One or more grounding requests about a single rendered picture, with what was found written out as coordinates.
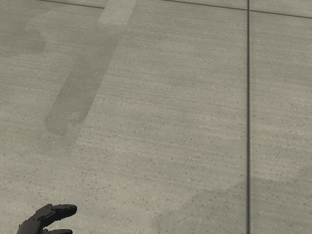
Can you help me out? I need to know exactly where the robot left hand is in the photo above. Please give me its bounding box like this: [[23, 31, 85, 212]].
[[17, 204, 77, 234]]

